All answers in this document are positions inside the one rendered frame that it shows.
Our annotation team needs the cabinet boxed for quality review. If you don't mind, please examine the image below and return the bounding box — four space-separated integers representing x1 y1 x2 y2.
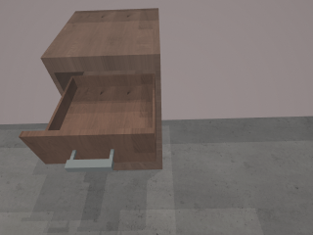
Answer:
40 8 163 170

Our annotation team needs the drawer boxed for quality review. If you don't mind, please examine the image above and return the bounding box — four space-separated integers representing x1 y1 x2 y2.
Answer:
19 73 157 165

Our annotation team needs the handle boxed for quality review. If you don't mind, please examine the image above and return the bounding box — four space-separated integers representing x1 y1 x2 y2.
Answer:
65 149 114 172

